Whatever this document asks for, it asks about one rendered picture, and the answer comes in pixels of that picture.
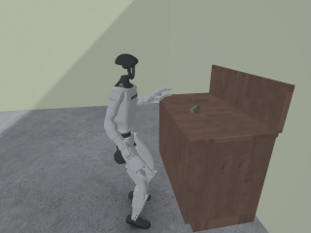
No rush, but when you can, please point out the counter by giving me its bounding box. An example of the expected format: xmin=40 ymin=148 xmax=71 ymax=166
xmin=158 ymin=64 xmax=295 ymax=232

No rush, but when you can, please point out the robot left forearm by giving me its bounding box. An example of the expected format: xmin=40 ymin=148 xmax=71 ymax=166
xmin=136 ymin=95 xmax=154 ymax=107

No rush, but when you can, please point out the left robot hand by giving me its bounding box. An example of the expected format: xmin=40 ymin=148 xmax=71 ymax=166
xmin=151 ymin=87 xmax=174 ymax=101

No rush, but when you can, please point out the tap lever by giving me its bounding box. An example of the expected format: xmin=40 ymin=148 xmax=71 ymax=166
xmin=190 ymin=106 xmax=198 ymax=113

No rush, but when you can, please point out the right robot upper arm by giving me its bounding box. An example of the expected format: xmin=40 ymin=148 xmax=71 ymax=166
xmin=104 ymin=87 xmax=125 ymax=130

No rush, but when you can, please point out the robot right forearm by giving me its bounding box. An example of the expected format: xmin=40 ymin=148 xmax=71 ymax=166
xmin=104 ymin=122 xmax=136 ymax=160

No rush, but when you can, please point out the humanoid robot head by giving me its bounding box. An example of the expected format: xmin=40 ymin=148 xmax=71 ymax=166
xmin=115 ymin=53 xmax=139 ymax=88

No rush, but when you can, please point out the robot right foot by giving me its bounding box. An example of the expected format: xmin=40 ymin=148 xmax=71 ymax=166
xmin=125 ymin=214 xmax=151 ymax=230

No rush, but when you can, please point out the right robot hand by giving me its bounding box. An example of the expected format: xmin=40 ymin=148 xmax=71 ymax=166
xmin=129 ymin=155 xmax=155 ymax=182

